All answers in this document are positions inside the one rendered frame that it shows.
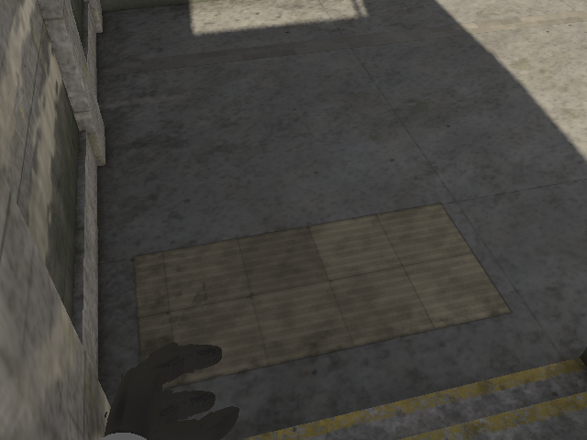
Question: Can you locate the robot left hand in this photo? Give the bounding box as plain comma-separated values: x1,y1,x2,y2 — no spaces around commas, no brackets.
104,342,239,440

